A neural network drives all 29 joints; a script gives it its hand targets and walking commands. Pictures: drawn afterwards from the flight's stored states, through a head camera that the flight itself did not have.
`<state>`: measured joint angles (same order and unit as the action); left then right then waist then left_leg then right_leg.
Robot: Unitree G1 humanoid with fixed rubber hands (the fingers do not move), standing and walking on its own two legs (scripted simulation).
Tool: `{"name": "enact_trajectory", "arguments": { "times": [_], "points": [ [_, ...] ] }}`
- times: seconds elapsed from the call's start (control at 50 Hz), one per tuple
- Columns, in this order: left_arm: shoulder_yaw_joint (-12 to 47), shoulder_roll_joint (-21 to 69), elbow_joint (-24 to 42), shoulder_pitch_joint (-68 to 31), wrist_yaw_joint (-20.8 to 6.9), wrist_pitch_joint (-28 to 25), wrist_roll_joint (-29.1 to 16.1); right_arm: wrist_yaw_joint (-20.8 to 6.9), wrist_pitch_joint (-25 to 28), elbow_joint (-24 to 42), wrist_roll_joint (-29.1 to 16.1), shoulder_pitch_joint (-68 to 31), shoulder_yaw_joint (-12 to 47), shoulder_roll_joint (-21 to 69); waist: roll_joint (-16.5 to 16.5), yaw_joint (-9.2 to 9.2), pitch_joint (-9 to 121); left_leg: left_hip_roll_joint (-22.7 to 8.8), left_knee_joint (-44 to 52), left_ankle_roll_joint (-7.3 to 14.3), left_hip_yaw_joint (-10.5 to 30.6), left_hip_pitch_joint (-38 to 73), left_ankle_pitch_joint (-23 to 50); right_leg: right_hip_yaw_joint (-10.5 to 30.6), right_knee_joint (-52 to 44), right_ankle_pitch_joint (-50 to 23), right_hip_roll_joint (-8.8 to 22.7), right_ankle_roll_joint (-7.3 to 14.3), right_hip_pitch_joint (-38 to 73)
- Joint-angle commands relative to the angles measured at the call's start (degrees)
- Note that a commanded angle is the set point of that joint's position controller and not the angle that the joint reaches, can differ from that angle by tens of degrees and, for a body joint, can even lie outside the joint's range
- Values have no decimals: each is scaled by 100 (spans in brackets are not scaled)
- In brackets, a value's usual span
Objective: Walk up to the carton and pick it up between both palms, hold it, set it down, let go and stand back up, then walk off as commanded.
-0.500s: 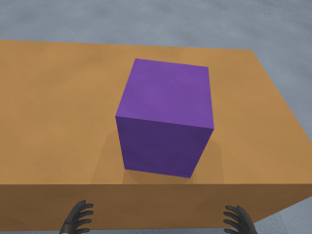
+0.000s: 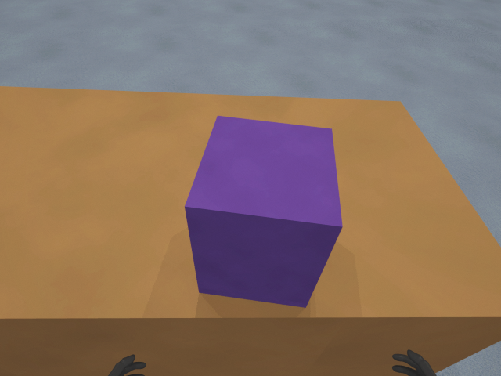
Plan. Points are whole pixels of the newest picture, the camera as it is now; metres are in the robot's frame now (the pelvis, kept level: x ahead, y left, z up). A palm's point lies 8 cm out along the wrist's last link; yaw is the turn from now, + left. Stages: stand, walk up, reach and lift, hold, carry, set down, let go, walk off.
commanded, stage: stand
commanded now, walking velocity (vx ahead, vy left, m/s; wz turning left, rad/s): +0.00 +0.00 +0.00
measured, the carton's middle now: (262, 214) +0.40 -0.01 +0.05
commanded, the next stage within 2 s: walk off in 0.24 s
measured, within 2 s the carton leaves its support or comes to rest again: neither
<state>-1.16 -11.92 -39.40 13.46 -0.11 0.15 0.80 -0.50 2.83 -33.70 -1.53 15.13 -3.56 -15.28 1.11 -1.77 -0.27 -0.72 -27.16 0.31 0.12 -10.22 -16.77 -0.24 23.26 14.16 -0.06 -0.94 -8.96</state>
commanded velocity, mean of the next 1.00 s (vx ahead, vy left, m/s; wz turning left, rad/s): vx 0.00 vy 0.00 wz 0.00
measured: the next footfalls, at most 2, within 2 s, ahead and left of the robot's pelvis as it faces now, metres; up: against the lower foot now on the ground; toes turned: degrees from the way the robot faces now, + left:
left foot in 1.12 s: -0.09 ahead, +0.10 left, +0.00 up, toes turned -9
right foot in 1.50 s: -0.20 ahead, -0.12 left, +0.00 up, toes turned +1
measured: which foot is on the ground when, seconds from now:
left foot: down 0.00-0.68, up 0.70-1.00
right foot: down 0.00-1.00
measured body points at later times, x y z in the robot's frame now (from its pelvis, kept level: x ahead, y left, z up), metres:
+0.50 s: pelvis +0.00 +0.00 +0.00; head +0.00 +0.00 +0.45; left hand +0.13 +0.24 -0.11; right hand +0.13 -0.28 -0.08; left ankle -0.03 +0.11 -0.74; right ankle -0.02 -0.13 -0.74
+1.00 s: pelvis -0.09 -0.03 -0.02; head -0.03 -0.06 +0.42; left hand +0.03 +0.24 -0.13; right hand +0.01 -0.34 -0.13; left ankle -0.13 +0.11 -0.67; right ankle -0.01 -0.13 -0.74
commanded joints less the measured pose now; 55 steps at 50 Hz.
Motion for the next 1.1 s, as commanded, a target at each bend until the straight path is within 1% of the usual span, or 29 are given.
{"name": "enact_trajectory", "arguments": {
  "times": [0.0, 0.02, 0.06, 0.08, 0.14, 0.2, 0.24, 0.34, 0.36, 0.4, 0.42, 0.44, 0.48, 0.52, 0.54, 0.6, 0.64, 0.66, 0.68, 0.7, 0.72, 0.76, 0.82, 0.9, 0.94, 1.0, 1.02, 1.06, 1.08],
  "points": [
    [-489, -1562, 304, -329, -56, -308, 163, 89, 81, 42, 434, -275, -203, -1399, -630, 263, 566, -539, 189, 212, 315, 20, 1965, 376, 143, -1710, 557, 296, 85],
    [-496, -1563, 277, -294, -41, -303, 177, 97, 75, 42, 394, -250, -228, -1330, -451, 229, 675, -562, 184, 226, 342, 134, 2089, 335, 186, -1776, 547, 306, 145],
    [-540, -1628, 255, -270, -19, -323, 174, 129, 66, 14, 398, -160, -218, -1384, -671, 196, 711, -571, 146, 230, 334, 108, 2110, 390, 172, -1841, 581, 298, 189],
    [-555, -1678, 263, -371, -13, -319, 175, 122, 67, 26, 409, -213, -235, -1326, -362, 206, 623, -571, 182, 202, 344, 129, 2114, 338, 191, -1761, 549, 296, 141],
    [-517, -1571, 247, -346, -18, -315, 178, 136, 85, 37, 410, -153, -236, -1353, -749, 172, 714, -558, 126, 201, 295, 193, 2493, 353, 228, -2055, 567, 347, 205],
    [-572, -1627, 219, -251, -29, -298, 175, 153, 54, -54, 421, -58, -260, -1415, -478, 169, 738, -593, 140, 209, 340, 259, 2454, 296, 235, -2023, 563, 342, 238],
    [-556, -1665, 192, -258, -9, -290, 167, 152, 53, 5, 412, -42, -266, -1362, -614, 146, 651, -586, 151, 208, 311, 206, 2556, 283, 262, -2037, 545, 359, 235],
    [-550, -1563, 223, -298, -33, -304, 147, 147, 89, -30, 410, -155, -229, -1417, -615, 195, 483, -561, 264, 220, 285, 103, 2163, 364, 137, -1774, 563, 356, 73],
    [-560, -1657, 156, -240, -14, -308, 170, 145, 109, -17, 413, -98, -245, -1338, -380, 156, 490, -587, 325, 251, 400, 185, 1990, 341, 85, -1632, 575, 369, 63],
    [-543, -1609, 178, -302, 0, -311, 171, 148, 111, -42, 440, -24, -235, -1415, -565, 137, 472, -590, 301, 229, 310, 176, 1909, 351, 87, -1570, 553, 352, 71],
    [-591, -2014, 188, -93, 15, -214, 88, 207, -81, -168, 388, 62, -267, -1814, -485, 143, -109, -606, -211, 444, 438, -136, 3571, 535, 825, -2971, 579, 458, -462],
    [-617, -2004, 292, -64, 29, -162, 98, 216, -116, -208, 365, 301, -288, -1778, -519, 57, 65, -677, -243, 555, 451, 16, 3940, 447, 1154, -2960, 497, 500, -499],
    [-652, -1919, 361, -46, 56, -117, 112, 226, -158, -162, 361, 541, -344, -1851, -656, -60, 84, -933, -191, 894, 599, 159, 4363, 311, 1791, -2276, 269, 458, -800],
    [-690, -1780, 426, -118, 31, -42, 108, 234, -190, -88, 419, 444, -403, -1989, -1131, -22, -49, -1478, 179, 1329, 1172, 107, 4603, 125, 2441, 566, -147, 383, -1200],
    [-682, -1756, 432, -154, 11, -33, 115, 256, -194, -40, 449, 352, -441, -2116, -1272, -17, -217, -1816, 293, 1485, 1424, -100, 4667, 220, 2578, 1490, -74, 384, -1331],
    [-698, -1748, 332, 271, -39, 3, 69, 278, -249, 183, 469, -207, -404, -2086, -1024, 357, -273, -1562, -59, 1126, 1056, -425, 4009, 240, 1420, 660, 80, 435, -818],
    [-790, -1997, 232, 756, -38, -32, 148, 226, -322, 239, 355, -319, -345, -1912, -318, 620, 149, -699, -900, 596, 462, -995, 2433, 323, 427, -1322, 266, 507, 413],
    [-852, -2338, 295, 903, -1, -56, 201, 199, -382, 270, 300, -112, -279, -1675, 727, 584, 385, 24, -2100, 406, 92, -1409, 279, 1393, 37, -2746, 1208, 914, 632],
    [-866, -2523, 361, 788, 42, -76, 220, 249, -474, 258, 282, -121, -247, -1531, 1166, 500, 295, 607, -3309, 292, 83, -1736, -2212, 2323, -100, -3965, 2014, 1326, 325],
    [-863, -2616, 502, 498, 114, -77, 273, 308, -525, 222, 301, -14, -279, -1656, 841, 434, 349, 848, -4141, 282, 870, -1602, -2233, 2596, -106, -3606, 2171, 1426, -119],
    [-849, -2511, 567, 138, 155, -71, 270, 330, -509, 132, 300, 120, -285, -1677, 590, 269, 192, 892, -4480, 256, 1140, -1640, -2007, 2356, 5, -3477, 2014, 1429, -218],
    [-761, -2247, 614, -174, 214, -55, 276, 339, -526, -29, 297, 313, -321, -1719, 586, 181, -131, 805, -4642, 188, 1081, -1697, -1600, 1788, 258, -3436, 1605, 1366, -299],
    [-767, -2216, 556, -85, 205, -55, 292, 268, -579, -115, 340, 445, -306, -1792, 412, 235, 30, 830, -4707, 55, 1005, -1801, -1547, 1928, 393, -2625, 1594, 1468, -40],
    [-781, -2226, 522, 99, 200, -7, 268, 262, -571, -181, 299, 395, -314, -1763, 806, 408, 74, 658, -3859, 45, 835, -1898, -1648, 1937, 303, -2032, 1534, 1436, 312],
    [-767, -2217, 535, -26, 196, 6, 258, 252, -542, -262, 279, 569, -339, -1757, 590, 338, 156, 532, -3479, 84, 785, -1734, -1550, 1968, 313, -1956, 1644, 1509, 194],
    [-777, -2272, 546, -243, 154, 49, 276, 231, -499, -392, 261, 843, -368, -1775, 824, 228, 304, 298, -2802, 183, 589, -1374, -1533, 1798, 394, -1525, 1653, 1544, -66],
    [-770, -2240, 486, -269, 144, 86, 269, 217, -495, -430, 255, 941, -369, -1766, 809, 237, 447, 301, -2445, 190, 499, -1231, -1613, 1688, 419, -1176, 1547, 1438, -73],
    [-777, -2281, 557, -638, 122, 160, 215, 199, -425, -500, 267, 1348, -374, -1652, 828, -46, 514, 183, -1262, 222, 544, -396, -1077, 1409, 896, -1064, 1413, 1263, -716],
    [-757, -2245, 576, -723, 114, 246, 193, 185, -388, -579, 284, 1521, -375, -1635, 546, -164, 509, 92, -233, 277, 806, 85, -699, 1138, 1392, -562, 1082, 965, -1117]
  ]
}}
